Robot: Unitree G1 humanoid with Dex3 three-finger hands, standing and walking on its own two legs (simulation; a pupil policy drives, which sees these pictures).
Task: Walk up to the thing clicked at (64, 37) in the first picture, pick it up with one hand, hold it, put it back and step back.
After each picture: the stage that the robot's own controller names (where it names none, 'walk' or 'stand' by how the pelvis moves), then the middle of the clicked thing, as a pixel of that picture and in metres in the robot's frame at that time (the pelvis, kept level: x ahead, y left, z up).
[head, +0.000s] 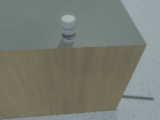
stand; (68, 28) +0.66 +0.07 +0.04
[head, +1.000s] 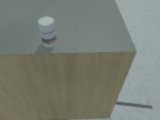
rise first; (47, 32) +0.58 +0.17 +0.06
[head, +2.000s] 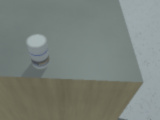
stand; (39, 52) +0.45 +0.17 +0.06
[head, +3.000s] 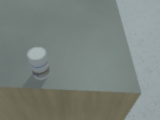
stand; (39, 63) +0.43 +0.17 +0.03
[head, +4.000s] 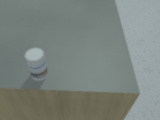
stand; (37, 64) +0.43 +0.18 +0.03
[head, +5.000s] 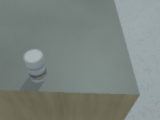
stand; (36, 66) +0.42 +0.18 +0.03
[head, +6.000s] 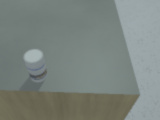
rise first; (36, 66) +0.42 +0.18 +0.03
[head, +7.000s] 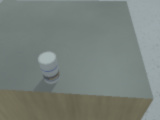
rise first; (49, 68) +0.42 +0.16 +0.04
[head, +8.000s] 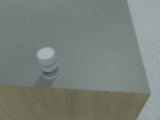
go down; (48, 63) +0.43 +0.17 +0.04
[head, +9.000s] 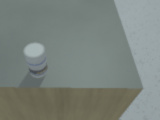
go down; (36, 61) +0.43 +0.15 +0.05
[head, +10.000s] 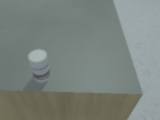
go down; (40, 66) +0.43 +0.16 +0.04
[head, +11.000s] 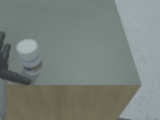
close; (30, 57) +0.43 +0.17 +0.06
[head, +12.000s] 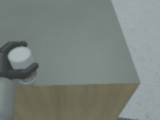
lift; (24, 66) +0.39 +0.18 +0.07
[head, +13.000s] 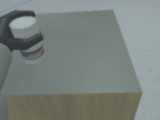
lift; (29, 41) +0.35 +0.15 +0.26
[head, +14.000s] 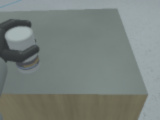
hold; (24, 50) +0.33 +0.17 +0.23
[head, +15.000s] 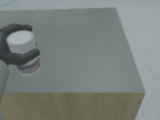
hold; (25, 54) +0.33 +0.17 +0.21
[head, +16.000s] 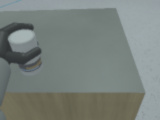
crouch; (27, 53) +0.34 +0.16 +0.22
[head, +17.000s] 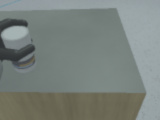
crouch; (20, 50) +0.34 +0.18 +0.23
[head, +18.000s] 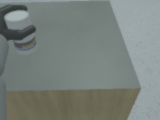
lower; (22, 33) +0.42 +0.18 +0.22
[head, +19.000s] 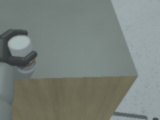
lower; (23, 55) +0.43 +0.18 +0.08
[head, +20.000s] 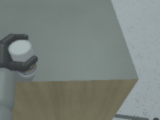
lower; (24, 59) +0.41 +0.18 +0.07
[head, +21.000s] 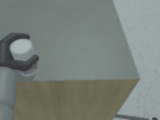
lower; (25, 58) +0.42 +0.18 +0.07
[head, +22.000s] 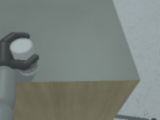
lower; (25, 57) +0.42 +0.18 +0.07
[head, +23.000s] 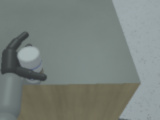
withdraw; (32, 65) +0.40 +0.16 +0.07
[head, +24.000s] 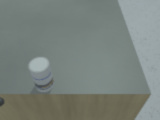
sink last; (42, 75) +0.37 +0.15 +0.05
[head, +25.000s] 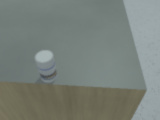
stand; (46, 66) +0.42 +0.17 +0.04
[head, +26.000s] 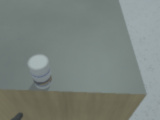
stand; (41, 72) +0.38 +0.16 +0.04
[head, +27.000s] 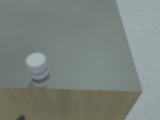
stand; (38, 70) +0.39 +0.17 +0.04
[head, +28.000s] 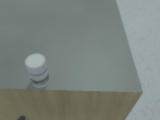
stand; (38, 71) +0.39 +0.17 +0.04
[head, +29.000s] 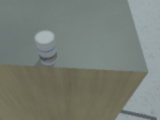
walk; (46, 48) +0.46 +0.13 +0.06
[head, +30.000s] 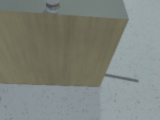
walk; out of the picture +0.75 +0.15 +0.06
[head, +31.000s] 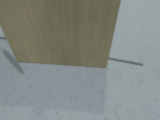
stand; out of the picture +1.09 +0.17 +0.06
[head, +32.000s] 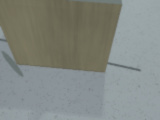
stand; out of the picture +1.09 +0.12 +0.04
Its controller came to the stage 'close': yes
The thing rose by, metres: 0.21
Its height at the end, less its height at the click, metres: +0.00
